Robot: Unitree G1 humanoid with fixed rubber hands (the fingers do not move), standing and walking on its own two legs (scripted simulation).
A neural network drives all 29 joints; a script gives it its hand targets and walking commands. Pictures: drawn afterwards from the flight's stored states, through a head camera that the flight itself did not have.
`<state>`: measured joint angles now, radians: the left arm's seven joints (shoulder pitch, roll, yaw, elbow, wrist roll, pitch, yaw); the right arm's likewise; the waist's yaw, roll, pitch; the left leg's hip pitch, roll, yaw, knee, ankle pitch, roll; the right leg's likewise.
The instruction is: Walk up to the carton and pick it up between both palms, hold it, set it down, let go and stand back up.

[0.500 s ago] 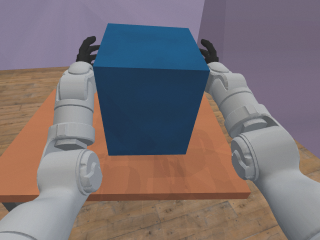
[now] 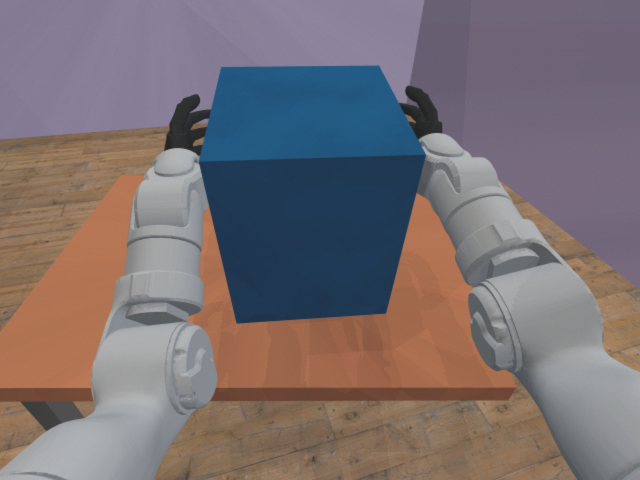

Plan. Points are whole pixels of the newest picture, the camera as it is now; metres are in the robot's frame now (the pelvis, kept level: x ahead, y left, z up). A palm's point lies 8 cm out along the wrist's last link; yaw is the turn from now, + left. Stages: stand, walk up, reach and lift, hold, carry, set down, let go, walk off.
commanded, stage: set down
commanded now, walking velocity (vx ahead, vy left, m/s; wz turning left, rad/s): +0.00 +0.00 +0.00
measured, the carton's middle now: (307, 195) +0.40 +0.02 +0.20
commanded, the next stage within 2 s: none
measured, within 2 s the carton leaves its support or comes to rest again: neither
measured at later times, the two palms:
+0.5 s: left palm (176, 190) +0.38 +0.18 +0.22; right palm (407, 175) +0.41 -0.11 +0.23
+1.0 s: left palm (182, 217) +0.38 +0.18 +0.18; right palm (399, 195) +0.42 -0.11 +0.19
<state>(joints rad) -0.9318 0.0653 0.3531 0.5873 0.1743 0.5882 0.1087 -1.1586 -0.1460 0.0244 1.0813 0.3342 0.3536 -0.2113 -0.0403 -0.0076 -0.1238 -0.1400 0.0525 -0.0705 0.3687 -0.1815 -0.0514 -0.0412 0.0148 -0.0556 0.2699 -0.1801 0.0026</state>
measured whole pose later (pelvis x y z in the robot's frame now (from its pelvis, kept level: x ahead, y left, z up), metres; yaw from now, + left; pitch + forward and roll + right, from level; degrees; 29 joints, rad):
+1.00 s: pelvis -0.01 -0.01 +0.00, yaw -1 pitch +0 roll -1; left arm -0.83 0.01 0.36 0.69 0.21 0.40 0.13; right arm -1.07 -0.10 -0.08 1.21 0.17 0.17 -0.14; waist 0.06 0.00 -0.10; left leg -0.18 0.07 -0.06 0.32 -0.14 -0.07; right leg -0.10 0.03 -0.04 0.26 -0.16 -0.01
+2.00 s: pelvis +0.00 -0.01 +0.00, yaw -2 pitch +3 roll -1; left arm -0.74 -0.05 0.39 0.70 0.25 0.26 0.14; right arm -0.95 -0.06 -0.20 1.17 0.01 0.06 -0.09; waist 0.09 0.00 -0.11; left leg -0.24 0.07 -0.05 0.31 -0.13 -0.07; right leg -0.17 0.03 -0.03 0.26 -0.15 -0.02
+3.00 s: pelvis +0.00 +0.00 +0.00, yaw -3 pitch +1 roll +0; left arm -0.65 -0.15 0.50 0.55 0.40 0.21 0.06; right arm -0.84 0.03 -0.47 1.03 -0.25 -0.05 0.04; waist 0.10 -0.03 -0.04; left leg -0.17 0.05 -0.02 0.28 -0.13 -0.05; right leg -0.13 0.01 -0.01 0.26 -0.16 0.00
